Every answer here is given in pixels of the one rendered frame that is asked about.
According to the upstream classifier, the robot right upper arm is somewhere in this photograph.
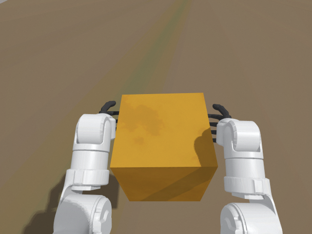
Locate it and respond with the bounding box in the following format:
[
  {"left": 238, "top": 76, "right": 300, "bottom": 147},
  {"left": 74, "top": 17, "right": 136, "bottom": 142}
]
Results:
[{"left": 220, "top": 203, "right": 282, "bottom": 234}]

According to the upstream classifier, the robot left hand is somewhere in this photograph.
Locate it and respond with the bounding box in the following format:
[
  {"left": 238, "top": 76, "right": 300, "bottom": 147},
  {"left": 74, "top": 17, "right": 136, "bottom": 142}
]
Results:
[{"left": 99, "top": 101, "right": 119, "bottom": 129}]

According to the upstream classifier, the robot left upper arm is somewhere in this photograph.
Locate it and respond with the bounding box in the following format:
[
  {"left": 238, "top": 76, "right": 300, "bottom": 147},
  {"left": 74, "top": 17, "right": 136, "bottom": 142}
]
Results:
[{"left": 53, "top": 194, "right": 112, "bottom": 234}]

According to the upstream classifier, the robot left forearm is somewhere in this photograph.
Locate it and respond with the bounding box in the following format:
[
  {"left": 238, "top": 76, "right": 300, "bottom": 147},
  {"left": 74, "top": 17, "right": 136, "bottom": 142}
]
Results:
[{"left": 54, "top": 113, "right": 116, "bottom": 225}]

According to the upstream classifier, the robot right hand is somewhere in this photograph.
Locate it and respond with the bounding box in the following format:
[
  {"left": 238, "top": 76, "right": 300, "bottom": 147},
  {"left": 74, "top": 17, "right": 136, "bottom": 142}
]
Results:
[{"left": 208, "top": 104, "right": 232, "bottom": 143}]

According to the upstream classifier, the carton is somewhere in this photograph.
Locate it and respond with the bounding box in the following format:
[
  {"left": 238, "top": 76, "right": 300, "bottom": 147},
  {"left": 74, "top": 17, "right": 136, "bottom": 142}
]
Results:
[{"left": 110, "top": 93, "right": 218, "bottom": 201}]

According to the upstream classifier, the robot right forearm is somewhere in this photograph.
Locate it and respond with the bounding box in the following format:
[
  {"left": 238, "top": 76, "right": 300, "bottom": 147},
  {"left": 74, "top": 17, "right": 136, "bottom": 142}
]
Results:
[{"left": 216, "top": 118, "right": 283, "bottom": 233}]

